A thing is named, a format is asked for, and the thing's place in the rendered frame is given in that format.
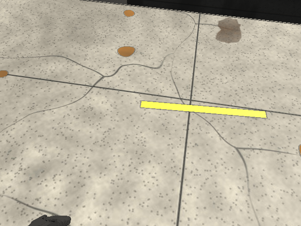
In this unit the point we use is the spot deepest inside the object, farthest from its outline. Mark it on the robot left hand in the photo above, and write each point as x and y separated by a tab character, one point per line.
51	221

